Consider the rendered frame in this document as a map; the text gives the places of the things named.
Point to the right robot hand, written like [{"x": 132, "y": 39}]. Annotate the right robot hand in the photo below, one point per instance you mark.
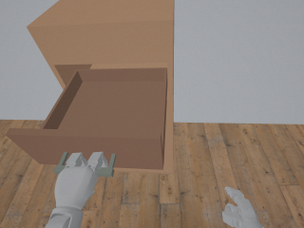
[{"x": 236, "y": 215}]

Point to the left robot hand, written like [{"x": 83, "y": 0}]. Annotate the left robot hand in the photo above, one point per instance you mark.
[{"x": 75, "y": 184}]

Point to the drawer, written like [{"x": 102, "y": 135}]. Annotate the drawer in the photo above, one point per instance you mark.
[{"x": 118, "y": 111}]

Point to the robot left forearm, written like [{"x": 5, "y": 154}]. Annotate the robot left forearm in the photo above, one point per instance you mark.
[{"x": 65, "y": 217}]

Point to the handle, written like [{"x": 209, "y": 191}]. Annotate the handle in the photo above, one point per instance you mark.
[{"x": 102, "y": 172}]

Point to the cabinet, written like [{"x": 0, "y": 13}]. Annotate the cabinet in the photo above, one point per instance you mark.
[{"x": 106, "y": 34}]

